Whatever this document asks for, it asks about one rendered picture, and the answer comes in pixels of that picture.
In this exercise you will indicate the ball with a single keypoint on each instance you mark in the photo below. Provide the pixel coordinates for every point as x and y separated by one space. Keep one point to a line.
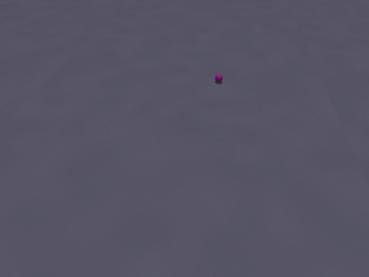
218 78

